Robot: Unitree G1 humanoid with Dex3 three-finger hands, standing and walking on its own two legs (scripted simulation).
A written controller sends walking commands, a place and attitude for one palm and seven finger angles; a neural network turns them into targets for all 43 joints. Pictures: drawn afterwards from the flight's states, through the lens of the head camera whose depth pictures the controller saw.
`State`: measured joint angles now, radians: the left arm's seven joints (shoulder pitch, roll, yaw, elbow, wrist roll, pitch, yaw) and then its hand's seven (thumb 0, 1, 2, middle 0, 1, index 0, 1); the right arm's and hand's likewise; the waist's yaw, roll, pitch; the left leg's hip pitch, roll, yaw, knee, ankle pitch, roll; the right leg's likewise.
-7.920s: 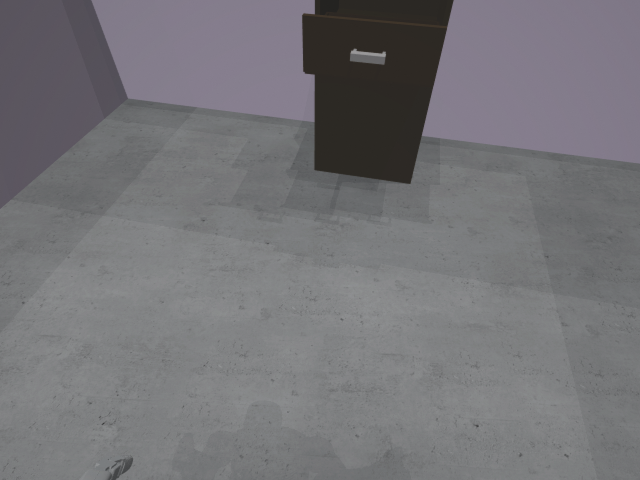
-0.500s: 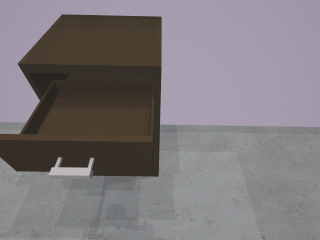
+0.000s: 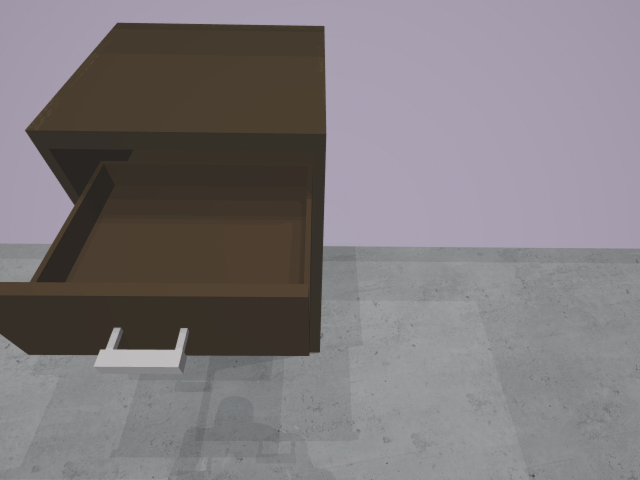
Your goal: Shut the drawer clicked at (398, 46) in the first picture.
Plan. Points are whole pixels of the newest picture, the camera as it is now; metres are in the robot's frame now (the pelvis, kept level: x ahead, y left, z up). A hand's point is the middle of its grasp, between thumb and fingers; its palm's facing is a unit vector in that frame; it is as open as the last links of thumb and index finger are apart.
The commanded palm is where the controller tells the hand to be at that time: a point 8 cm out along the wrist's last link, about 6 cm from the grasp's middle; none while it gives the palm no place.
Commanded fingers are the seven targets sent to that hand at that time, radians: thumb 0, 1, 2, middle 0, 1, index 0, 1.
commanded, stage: come to a stop and stand still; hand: left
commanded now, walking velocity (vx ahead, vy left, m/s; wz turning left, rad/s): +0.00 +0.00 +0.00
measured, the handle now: (146, 347) +0.28 +0.27 -0.04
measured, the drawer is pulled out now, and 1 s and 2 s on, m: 0.29 0.29 0.28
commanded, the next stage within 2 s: look again from close up in 0.64 s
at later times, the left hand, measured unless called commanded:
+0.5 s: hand out of the picture +0.00 +0.20 -0.18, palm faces +0.01 -0.98 -0.20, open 7.4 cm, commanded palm none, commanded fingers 0.00 0.90 0.90 -0.20 -0.30 -0.20 -0.30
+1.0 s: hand out of the picture -0.04 +0.18 -0.18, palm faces +0.03 -0.99 -0.16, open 7.4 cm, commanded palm none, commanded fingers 0.00 0.90 0.90 -0.20 -0.30 -0.20 -0.30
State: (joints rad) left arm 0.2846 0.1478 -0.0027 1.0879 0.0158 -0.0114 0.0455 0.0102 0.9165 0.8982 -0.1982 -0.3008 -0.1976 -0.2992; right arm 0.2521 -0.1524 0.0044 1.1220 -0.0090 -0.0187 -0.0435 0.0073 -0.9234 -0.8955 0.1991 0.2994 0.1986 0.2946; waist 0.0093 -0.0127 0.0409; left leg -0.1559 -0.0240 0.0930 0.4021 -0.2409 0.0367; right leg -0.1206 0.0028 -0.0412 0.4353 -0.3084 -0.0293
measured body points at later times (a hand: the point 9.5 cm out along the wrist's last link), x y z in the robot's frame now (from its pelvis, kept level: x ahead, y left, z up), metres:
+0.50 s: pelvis -0.02 +0.02 +0.00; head -0.02 +0.02 +0.45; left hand +0.00 +0.25 -0.16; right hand +0.00 -0.21 -0.16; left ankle -0.02 +0.10 -0.74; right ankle -0.05 -0.09 -0.74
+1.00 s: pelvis -0.02 +0.03 +0.00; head -0.02 +0.03 +0.45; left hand -0.04 +0.24 -0.17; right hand -0.02 -0.19 -0.16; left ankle -0.02 +0.10 -0.74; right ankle -0.05 -0.09 -0.74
